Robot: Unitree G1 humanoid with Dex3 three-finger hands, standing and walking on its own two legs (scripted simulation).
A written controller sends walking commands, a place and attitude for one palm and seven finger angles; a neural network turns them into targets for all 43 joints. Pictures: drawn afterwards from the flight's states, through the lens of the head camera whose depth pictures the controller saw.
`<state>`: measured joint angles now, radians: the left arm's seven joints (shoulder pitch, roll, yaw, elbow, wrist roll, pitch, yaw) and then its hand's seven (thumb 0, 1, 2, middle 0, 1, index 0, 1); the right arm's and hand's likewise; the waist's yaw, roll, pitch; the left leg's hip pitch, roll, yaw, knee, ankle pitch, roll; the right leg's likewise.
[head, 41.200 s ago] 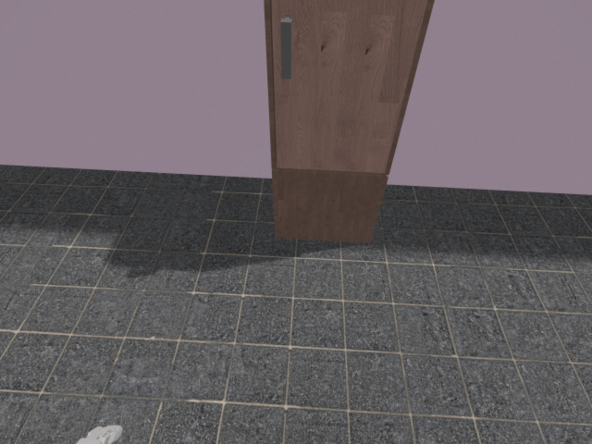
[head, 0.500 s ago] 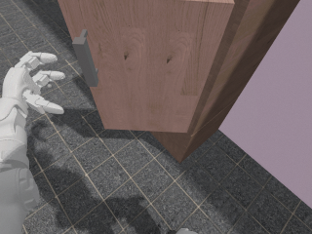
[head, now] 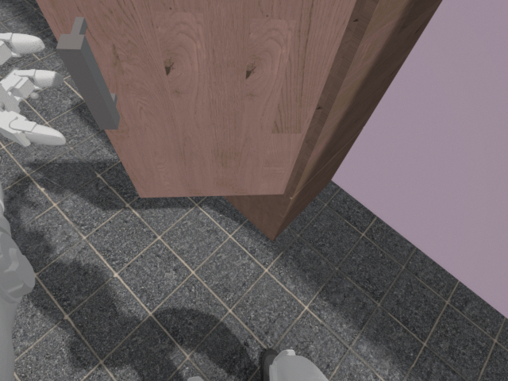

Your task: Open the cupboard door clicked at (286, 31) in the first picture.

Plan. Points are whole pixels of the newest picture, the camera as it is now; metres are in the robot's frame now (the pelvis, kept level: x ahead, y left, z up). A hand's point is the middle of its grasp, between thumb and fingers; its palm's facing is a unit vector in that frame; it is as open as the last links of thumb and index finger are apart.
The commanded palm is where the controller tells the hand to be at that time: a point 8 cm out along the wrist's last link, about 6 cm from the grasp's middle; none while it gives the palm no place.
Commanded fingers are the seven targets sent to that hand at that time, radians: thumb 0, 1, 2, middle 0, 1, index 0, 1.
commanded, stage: move the hooked fingers beside the handle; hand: left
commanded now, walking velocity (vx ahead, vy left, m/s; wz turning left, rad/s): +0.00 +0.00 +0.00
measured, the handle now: (96, 77) +0.54 +0.19 +0.12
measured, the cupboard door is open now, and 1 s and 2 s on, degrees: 47 47 47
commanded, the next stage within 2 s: slide the fingers in behind the handle in 0.88 s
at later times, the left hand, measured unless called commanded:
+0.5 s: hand (33, 119) +0.47 +0.26 +0.12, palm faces -0.02 -1.00 +0.00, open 14.0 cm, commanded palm +0.45 +0.30 +0.12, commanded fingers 0.00 -0.50 0.30 -0.30 -1.20 -0.30 -1.20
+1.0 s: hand (36, 106) +0.48 +0.25 +0.12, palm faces -0.05 -1.00 +0.00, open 14.0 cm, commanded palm +0.46 +0.30 +0.12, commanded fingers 0.00 -0.50 0.30 -0.30 -1.20 -0.30 -1.20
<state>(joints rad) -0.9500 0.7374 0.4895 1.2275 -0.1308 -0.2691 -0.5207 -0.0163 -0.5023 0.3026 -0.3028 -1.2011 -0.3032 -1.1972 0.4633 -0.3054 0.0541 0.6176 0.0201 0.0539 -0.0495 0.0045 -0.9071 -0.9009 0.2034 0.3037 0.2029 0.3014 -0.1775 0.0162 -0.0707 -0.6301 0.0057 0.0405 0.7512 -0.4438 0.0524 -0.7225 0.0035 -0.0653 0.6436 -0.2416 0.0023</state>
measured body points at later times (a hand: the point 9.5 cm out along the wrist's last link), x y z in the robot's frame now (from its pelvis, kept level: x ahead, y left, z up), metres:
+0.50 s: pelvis +0.01 +0.00 +0.00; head +0.10 +0.02 +0.44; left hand +0.46 +0.31 +0.12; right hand +0.06 -0.27 -0.10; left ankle -0.06 +0.08 -0.71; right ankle +0.03 -0.13 -0.71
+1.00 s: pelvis -0.01 +0.00 +0.00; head +0.10 +0.02 +0.43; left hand +0.48 +0.31 +0.13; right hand -0.04 -0.28 -0.10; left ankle -0.06 +0.08 -0.71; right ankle +0.03 -0.13 -0.71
